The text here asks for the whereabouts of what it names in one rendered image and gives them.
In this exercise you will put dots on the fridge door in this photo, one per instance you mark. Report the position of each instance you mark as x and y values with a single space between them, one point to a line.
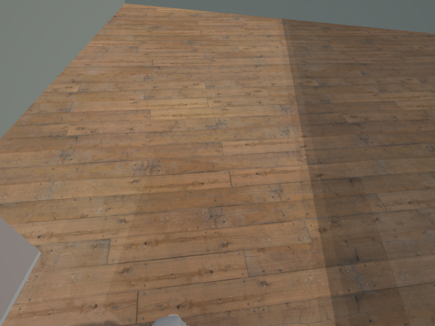
16 257

